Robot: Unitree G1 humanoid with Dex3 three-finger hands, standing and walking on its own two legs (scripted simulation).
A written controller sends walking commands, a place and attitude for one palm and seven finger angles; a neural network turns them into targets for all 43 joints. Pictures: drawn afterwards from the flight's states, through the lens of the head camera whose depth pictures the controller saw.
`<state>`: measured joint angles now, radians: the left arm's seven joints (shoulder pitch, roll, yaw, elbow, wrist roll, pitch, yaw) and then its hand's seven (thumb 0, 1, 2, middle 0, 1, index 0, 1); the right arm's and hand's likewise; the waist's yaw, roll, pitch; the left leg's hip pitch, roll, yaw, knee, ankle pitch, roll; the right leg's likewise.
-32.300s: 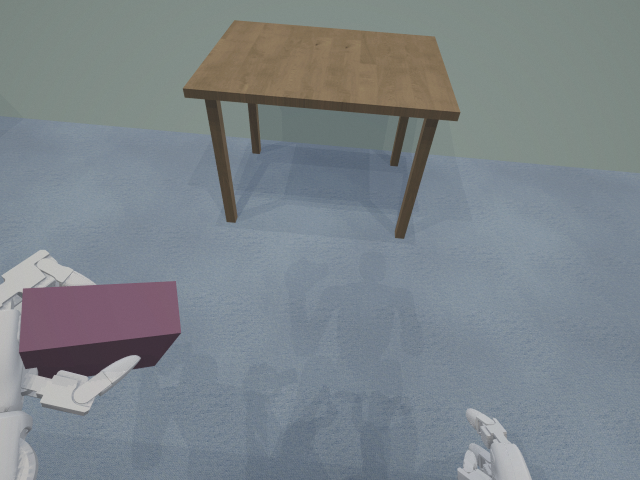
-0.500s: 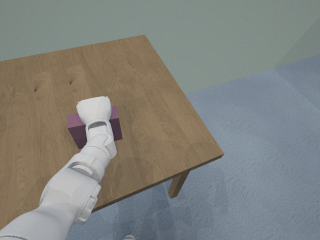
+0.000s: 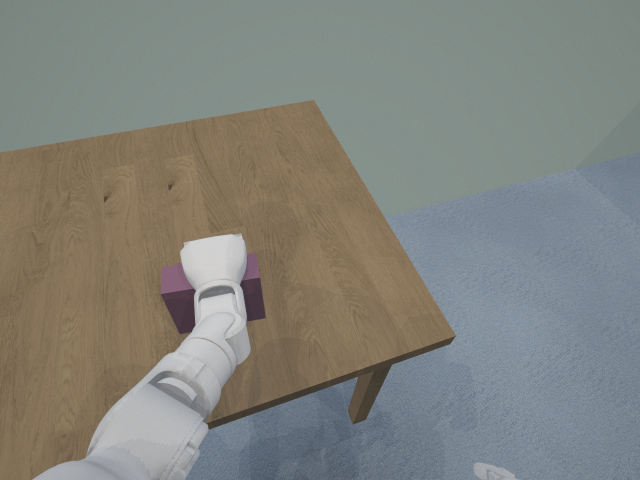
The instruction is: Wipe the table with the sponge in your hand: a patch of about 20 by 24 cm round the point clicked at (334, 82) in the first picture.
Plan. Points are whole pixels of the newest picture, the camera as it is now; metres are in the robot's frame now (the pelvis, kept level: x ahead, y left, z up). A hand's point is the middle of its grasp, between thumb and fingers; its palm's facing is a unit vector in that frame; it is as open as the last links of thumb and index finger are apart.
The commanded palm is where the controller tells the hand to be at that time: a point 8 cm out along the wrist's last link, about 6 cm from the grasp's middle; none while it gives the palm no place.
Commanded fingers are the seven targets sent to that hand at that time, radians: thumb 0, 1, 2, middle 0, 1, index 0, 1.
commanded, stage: wipe back along the third lane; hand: left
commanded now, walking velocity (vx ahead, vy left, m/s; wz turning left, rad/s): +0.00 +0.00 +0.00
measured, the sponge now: (218, 300) +0.38 +0.18 -0.06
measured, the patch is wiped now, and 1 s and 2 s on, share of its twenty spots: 0.95 0.95 0.95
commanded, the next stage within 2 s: slide back across to the middle lane in 0.80 s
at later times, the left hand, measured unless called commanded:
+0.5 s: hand (230, 319) +0.33 +0.14 -0.02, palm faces -0.10 -0.03 -1.00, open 9.4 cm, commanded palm +0.29 +0.13 +0.01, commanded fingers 0.00 0.10 1.30 -1.20 -1.60 -1.20 -1.60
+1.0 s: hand (232, 341) +0.30 +0.14 -0.02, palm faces -0.09 -0.04 -0.99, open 9.4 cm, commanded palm +0.26 +0.13 +0.02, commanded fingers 0.00 0.10 1.30 -1.20 -1.60 -1.20 -1.60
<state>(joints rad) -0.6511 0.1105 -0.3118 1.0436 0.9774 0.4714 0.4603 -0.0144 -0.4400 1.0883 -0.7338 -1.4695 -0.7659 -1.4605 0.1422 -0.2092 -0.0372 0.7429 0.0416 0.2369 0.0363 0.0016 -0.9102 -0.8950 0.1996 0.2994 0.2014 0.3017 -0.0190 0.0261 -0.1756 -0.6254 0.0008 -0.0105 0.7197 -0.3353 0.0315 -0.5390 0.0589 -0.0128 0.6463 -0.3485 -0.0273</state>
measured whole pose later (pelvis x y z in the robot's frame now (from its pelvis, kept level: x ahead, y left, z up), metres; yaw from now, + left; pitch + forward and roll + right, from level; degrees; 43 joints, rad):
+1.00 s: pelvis -0.02 -0.02 +0.00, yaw +0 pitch +7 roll +0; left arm -0.34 0.09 -0.40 0.75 0.99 0.47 0.43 0.01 -0.44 1.09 -0.73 -1.47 -0.77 -1.46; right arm 0.09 -0.21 -0.03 0.70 0.06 0.25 0.03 0.01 -0.91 -0.90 0.20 0.30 0.20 0.30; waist 0.03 0.04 -0.14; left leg -0.50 0.00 -0.01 0.67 -0.30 0.00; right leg -0.44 0.06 -0.01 0.66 -0.34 -0.06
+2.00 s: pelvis -0.03 -0.02 +0.00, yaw +0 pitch +8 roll -1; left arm -0.28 0.27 -0.18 0.67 1.03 0.29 0.33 -0.02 -0.48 1.09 -0.80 -1.40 -0.83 -1.39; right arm 0.13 -0.24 -0.03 0.71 0.06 0.15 -0.04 0.01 -0.91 -0.90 0.20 0.30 0.20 0.30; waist 0.03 0.05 -0.11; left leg -0.54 0.00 -0.01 0.70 -0.29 0.01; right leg -0.48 0.06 -0.02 0.68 -0.33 -0.05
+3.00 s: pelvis -0.04 +0.00 -0.02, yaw +0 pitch +17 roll -3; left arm -0.72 0.38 -0.10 1.10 1.05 0.24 0.37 0.01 -0.49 1.11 -0.80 -1.40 -0.84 -1.39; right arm 0.25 -0.24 -0.02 0.74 0.05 0.15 -0.02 0.00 -0.91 -0.89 0.20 0.30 0.20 0.30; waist -0.06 0.05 -0.16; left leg -0.80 0.01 -0.02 0.83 -0.33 0.03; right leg -0.71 0.07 -0.03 0.76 -0.34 -0.03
